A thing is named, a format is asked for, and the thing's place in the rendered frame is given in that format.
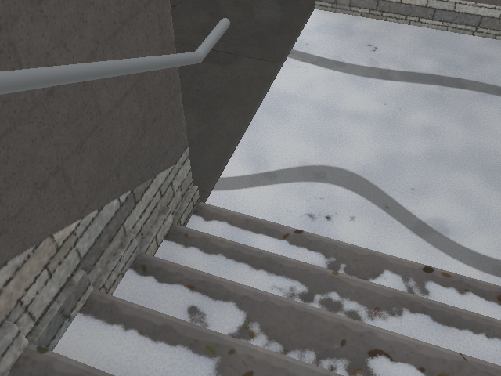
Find stairs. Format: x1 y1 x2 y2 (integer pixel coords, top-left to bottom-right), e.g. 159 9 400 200
6 202 501 376

